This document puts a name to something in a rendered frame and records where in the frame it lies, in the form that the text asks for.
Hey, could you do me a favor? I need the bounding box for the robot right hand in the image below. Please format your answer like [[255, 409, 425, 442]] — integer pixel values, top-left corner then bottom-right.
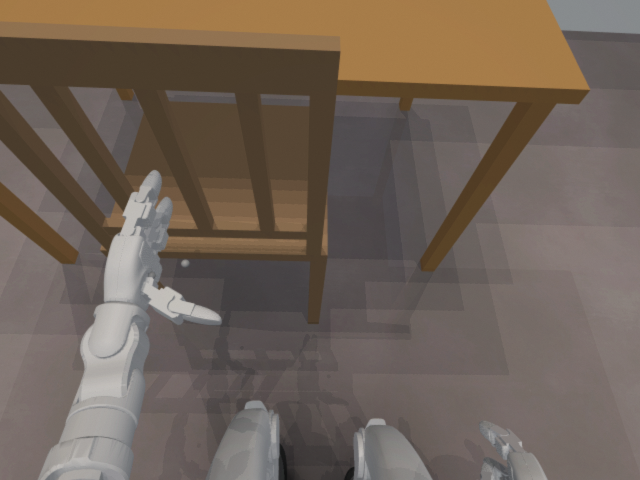
[[479, 421, 548, 480]]

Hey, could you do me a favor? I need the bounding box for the robot right thigh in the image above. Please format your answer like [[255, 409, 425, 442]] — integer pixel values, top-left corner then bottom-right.
[[353, 425, 433, 480]]

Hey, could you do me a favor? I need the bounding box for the robot left thigh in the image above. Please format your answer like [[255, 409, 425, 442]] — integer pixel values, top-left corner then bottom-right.
[[205, 408, 280, 480]]

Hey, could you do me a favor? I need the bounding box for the left robot forearm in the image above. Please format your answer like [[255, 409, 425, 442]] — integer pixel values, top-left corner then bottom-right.
[[38, 301, 150, 480]]

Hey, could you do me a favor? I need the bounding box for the robot left hand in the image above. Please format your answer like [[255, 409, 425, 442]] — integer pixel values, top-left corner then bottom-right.
[[104, 170, 222, 325]]

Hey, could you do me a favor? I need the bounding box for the robot thigh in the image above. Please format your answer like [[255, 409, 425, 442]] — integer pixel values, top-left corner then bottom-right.
[[205, 408, 280, 480], [353, 425, 433, 480]]

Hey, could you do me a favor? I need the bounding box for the table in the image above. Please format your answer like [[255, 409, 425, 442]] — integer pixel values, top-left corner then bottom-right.
[[0, 0, 590, 272]]

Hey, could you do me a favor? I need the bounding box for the chair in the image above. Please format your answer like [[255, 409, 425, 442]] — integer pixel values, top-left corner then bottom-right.
[[0, 21, 341, 324]]

